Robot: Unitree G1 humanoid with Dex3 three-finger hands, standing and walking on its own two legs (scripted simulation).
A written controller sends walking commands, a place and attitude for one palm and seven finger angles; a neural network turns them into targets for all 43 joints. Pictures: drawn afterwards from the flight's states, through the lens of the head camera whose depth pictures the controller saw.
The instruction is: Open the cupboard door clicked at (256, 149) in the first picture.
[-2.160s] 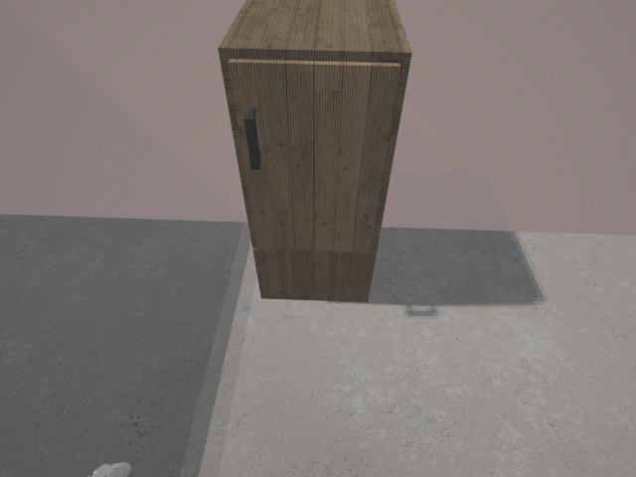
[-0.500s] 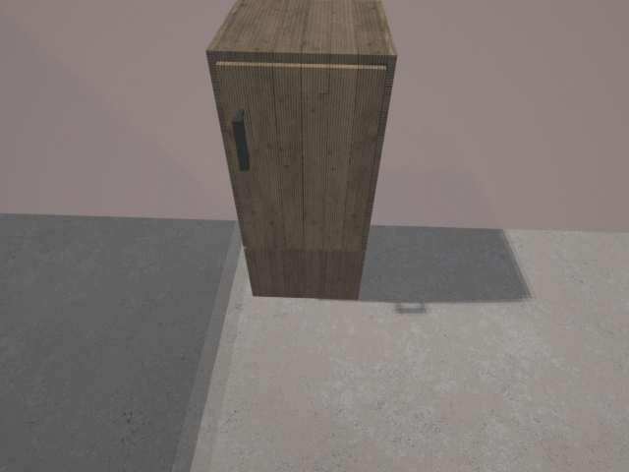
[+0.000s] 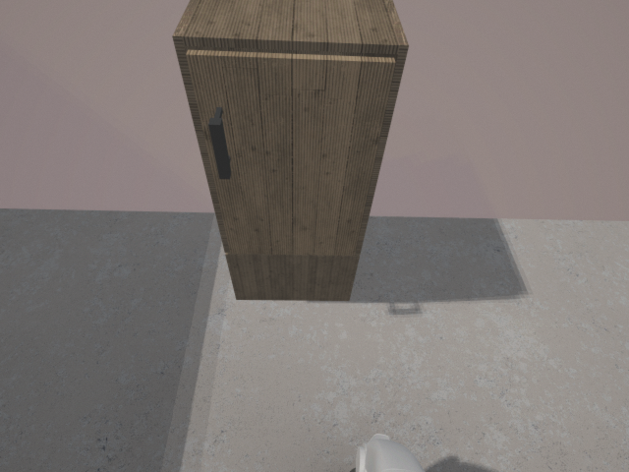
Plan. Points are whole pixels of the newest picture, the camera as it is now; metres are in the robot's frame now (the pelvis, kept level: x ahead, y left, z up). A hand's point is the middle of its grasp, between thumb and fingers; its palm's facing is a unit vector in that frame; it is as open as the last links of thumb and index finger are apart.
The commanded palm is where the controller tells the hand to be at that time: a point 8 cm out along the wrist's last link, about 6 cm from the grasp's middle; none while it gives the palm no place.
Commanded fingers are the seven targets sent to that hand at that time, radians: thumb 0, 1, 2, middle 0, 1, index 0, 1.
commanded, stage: take the last steps up to it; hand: left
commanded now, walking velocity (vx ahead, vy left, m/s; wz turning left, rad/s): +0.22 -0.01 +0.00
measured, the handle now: (222, 143) +0.71 +0.21 -0.03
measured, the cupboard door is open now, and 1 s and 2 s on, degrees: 0 0 0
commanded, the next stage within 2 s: come to a stop and stand still in 0.14 s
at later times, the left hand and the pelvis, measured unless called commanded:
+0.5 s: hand (205, 456) +0.17 +0.16 -0.18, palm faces +0.09 -0.98 -0.18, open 7.2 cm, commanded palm none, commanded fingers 0.00 0.90 0.90 -0.20 -0.30 -0.20 -0.30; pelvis +0.14 -0.01 -0.01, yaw +1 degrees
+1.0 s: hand out of the picture +0.10 +0.17 -0.17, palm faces +0.03 -0.97 -0.24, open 7.3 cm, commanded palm none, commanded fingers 0.00 0.90 0.90 -0.20 -0.30 -0.20 -0.30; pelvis +0.08 -0.02 +0.00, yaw -1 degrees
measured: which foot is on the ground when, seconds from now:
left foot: down 0.00-0.12, up 0.14-0.52, down 0.54-1.00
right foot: up 0.00-0.10, down 0.12-0.54, up 0.56-0.96, down 0.98-1.00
